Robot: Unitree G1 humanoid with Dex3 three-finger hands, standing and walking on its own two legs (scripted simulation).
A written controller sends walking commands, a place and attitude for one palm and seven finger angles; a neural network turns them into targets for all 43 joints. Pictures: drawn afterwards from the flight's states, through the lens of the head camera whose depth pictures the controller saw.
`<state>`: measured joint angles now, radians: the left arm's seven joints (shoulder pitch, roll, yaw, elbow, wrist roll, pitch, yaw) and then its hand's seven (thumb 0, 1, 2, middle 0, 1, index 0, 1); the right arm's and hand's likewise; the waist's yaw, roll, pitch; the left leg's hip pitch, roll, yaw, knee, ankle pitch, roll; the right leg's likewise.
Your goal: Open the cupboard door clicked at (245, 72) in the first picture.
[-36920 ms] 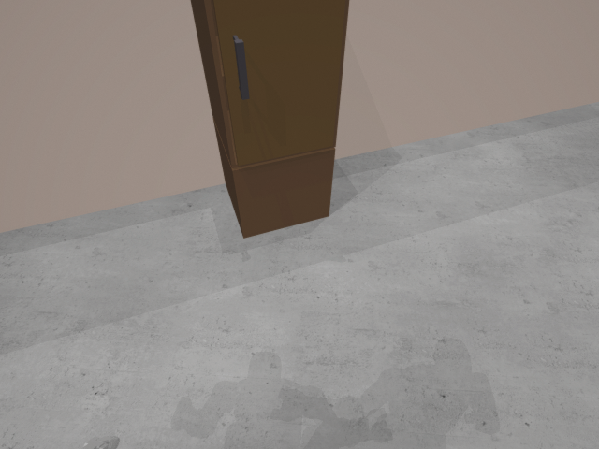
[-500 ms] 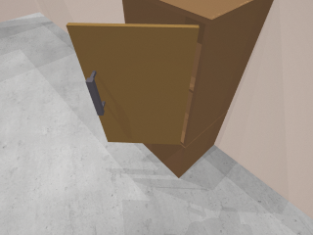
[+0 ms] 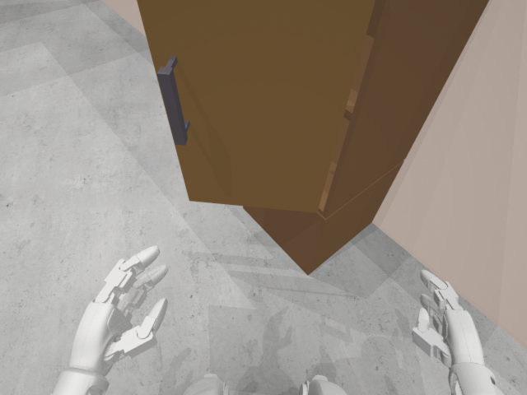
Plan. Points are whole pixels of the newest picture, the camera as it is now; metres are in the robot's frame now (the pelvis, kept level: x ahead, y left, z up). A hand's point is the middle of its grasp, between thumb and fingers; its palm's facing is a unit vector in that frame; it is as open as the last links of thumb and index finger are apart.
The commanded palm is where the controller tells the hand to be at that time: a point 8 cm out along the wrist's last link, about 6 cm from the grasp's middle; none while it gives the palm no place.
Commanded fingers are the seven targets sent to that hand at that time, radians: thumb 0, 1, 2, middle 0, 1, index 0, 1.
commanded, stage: raise the hand with hooked fingers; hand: left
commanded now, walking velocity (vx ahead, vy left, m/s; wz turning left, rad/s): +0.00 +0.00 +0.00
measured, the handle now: (177, 103) +0.61 +0.22 +0.09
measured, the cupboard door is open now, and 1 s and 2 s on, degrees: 45 45 45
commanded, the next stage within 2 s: move the hooked fingers beside the handle in 1.72 s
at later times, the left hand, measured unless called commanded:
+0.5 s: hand (102, 296) +0.23 +0.24 +0.05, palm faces -0.01 -1.00 -0.07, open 11.3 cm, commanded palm +0.20 +0.29 +0.06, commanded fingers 0.00 -0.15 0.45 -0.28 -0.98 -0.28 -0.98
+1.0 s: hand (68, 251) +0.27 +0.28 +0.09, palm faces +0.01 -1.00 -0.08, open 13.8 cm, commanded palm +0.25 +0.34 +0.10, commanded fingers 0.00 -0.50 0.30 -0.30 -1.20 -0.30 -1.20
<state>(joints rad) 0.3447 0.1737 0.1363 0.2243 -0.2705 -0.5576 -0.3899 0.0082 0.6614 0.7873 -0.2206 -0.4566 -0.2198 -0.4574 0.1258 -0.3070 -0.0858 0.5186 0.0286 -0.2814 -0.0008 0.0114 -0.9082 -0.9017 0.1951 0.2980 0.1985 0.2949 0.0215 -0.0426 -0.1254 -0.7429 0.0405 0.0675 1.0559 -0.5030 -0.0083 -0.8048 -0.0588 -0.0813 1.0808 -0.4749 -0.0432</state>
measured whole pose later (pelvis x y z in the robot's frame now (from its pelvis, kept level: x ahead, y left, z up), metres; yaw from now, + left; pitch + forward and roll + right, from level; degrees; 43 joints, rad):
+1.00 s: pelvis +0.01 +0.03 +0.03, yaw +1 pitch +10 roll -2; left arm 0.10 0.37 0.35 0.23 -0.33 -0.26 -0.45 -0.01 -0.45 0.32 -0.30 -1.17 -0.30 -1.17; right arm 0.25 -0.26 0.06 0.54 0.03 -0.24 -0.06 0.01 -0.90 -0.90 0.20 0.30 0.20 0.30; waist 0.01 0.02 -0.08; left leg -0.64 0.04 0.03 0.94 -0.47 0.02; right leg -0.64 -0.05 -0.12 0.87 -0.40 0.00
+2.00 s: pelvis +0.00 +0.02 +0.03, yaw +1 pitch +8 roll -1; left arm -0.17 0.43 0.42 0.55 -0.33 -0.27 -0.55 -0.01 -0.50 0.29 -0.30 -1.20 -0.30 -1.20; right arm 0.27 -0.29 0.05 0.58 0.04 -0.21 -0.09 0.01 -0.90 -0.90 0.20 0.30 0.20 0.30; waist 0.00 0.02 -0.06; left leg -0.60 0.04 0.03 0.87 -0.42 0.01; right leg -0.61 -0.03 -0.12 0.82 -0.36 -0.02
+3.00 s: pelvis +0.00 +0.03 +0.01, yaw -2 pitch +18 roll -3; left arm -0.81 0.68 0.51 1.16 -0.15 -0.35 -0.53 -0.01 -0.50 0.30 -0.30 -1.20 -0.30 -1.20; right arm 0.38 -0.30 0.06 0.60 0.01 0.00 -0.05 0.01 -0.90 -0.90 0.20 0.30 0.20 0.30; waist -0.14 0.00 -0.08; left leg -0.85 0.07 0.05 0.99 -0.46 0.03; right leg -0.86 -0.01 -0.09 0.90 -0.35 -0.01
